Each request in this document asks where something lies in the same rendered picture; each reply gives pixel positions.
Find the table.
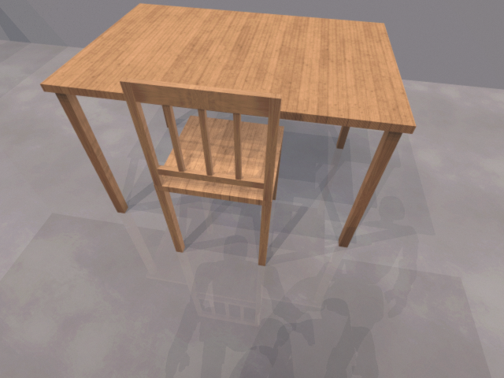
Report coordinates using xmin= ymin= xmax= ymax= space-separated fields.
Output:
xmin=40 ymin=3 xmax=416 ymax=247

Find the chair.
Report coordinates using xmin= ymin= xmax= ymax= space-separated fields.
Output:
xmin=120 ymin=77 xmax=284 ymax=266

